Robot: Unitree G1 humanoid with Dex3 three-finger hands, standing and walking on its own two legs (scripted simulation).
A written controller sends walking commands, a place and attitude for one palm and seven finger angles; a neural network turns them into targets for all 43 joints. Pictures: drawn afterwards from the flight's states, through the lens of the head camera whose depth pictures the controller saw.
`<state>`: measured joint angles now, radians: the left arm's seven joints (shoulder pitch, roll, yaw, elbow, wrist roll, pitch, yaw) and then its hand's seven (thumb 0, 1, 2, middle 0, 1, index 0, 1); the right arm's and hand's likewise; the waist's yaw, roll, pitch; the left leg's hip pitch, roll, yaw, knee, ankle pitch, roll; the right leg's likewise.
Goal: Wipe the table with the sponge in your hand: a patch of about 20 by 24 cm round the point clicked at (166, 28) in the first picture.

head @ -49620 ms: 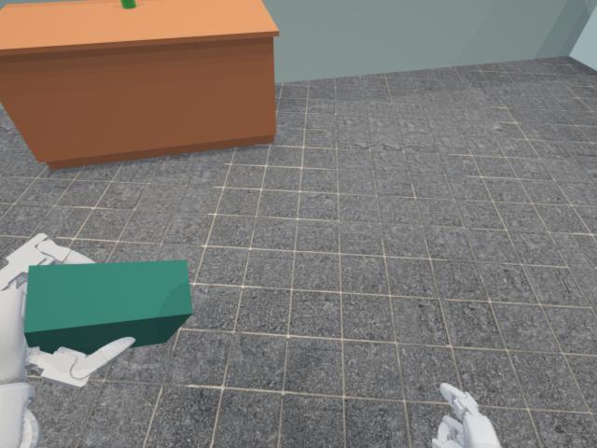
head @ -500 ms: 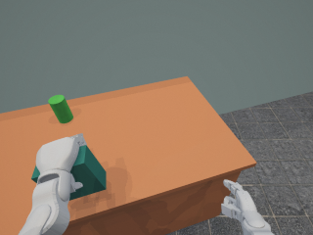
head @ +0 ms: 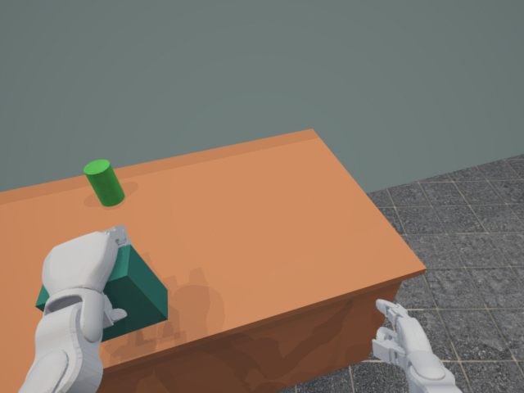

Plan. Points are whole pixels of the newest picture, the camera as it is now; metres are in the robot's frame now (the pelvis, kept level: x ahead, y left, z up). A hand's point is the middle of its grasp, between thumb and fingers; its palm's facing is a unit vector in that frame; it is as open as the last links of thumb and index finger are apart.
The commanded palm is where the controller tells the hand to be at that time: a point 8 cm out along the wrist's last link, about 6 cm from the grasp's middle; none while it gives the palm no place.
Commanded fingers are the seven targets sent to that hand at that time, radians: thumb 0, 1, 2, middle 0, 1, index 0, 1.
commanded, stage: bring the sponge back beside the body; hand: left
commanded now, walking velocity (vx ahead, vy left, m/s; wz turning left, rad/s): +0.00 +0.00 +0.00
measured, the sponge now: (118, 304) +0.21 +0.28 +0.03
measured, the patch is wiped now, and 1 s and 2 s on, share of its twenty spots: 0.95 0.95 0.95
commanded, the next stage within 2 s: step back with the hand held close in 0.90 s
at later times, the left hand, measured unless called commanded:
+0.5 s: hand (92, 295) +0.18 +0.28 +0.10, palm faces +0.10 -0.15 -0.98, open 10.0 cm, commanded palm +0.15 +0.27 +0.18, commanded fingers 0.00 0.10 1.30 -1.20 -1.60 -1.20 -1.60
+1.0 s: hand (88, 291) +0.19 +0.28 +0.11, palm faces +0.11 -0.16 -0.98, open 10.0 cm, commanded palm +0.16 +0.28 +0.17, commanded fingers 0.00 0.10 1.30 -1.20 -1.60 -1.20 -1.60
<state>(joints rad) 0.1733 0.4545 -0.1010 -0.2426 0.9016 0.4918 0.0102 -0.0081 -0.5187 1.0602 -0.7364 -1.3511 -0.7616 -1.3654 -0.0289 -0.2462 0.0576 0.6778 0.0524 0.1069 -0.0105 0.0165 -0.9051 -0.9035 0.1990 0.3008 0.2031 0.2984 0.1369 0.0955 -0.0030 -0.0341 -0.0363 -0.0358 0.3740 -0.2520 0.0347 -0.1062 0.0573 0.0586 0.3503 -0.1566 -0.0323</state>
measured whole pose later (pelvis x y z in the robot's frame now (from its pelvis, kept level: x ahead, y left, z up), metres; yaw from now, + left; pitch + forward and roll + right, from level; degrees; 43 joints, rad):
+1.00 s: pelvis +0.00 +0.00 +0.00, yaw +0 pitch -5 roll -1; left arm 0.29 0.50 -0.04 -0.38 0.86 0.47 -0.01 -0.01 -0.52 1.06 -0.74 -1.35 -0.76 -1.37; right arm -0.01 -0.25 0.06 0.66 0.04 0.08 -0.02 0.02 -0.90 -0.90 0.20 0.30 0.20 0.30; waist 0.14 0.09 0.00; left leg -0.04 -0.04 -0.04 0.39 -0.26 0.03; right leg -0.11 0.06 0.06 0.36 -0.16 -0.03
